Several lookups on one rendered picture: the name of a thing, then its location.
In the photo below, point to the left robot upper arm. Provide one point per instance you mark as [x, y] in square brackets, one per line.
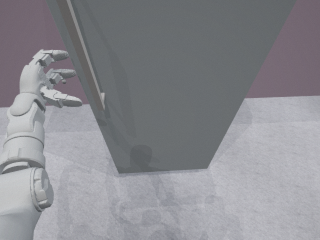
[24, 195]

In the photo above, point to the handle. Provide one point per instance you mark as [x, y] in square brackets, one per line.
[72, 26]

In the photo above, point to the fridge door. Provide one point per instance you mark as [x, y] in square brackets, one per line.
[174, 72]

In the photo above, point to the left robot forearm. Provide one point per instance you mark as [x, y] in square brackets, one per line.
[25, 135]

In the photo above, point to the left robot hand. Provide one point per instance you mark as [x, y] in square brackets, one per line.
[33, 80]

